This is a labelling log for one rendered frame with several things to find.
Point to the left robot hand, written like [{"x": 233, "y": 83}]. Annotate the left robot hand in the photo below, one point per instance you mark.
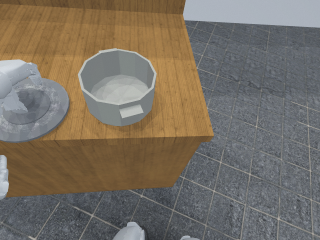
[{"x": 17, "y": 70}]

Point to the knob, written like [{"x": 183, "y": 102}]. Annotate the knob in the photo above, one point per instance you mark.
[{"x": 27, "y": 99}]

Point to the pot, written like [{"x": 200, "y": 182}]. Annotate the pot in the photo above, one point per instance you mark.
[{"x": 118, "y": 86}]

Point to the lid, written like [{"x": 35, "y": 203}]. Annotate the lid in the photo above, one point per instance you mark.
[{"x": 51, "y": 107}]

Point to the table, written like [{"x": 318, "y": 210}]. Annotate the table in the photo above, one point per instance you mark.
[{"x": 82, "y": 154}]

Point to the left robot forearm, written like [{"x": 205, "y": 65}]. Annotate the left robot forearm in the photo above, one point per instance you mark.
[{"x": 5, "y": 89}]

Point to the robot left thigh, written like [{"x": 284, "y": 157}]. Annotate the robot left thigh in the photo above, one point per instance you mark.
[{"x": 130, "y": 233}]

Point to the left robot shin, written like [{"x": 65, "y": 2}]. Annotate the left robot shin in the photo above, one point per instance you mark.
[{"x": 132, "y": 224}]

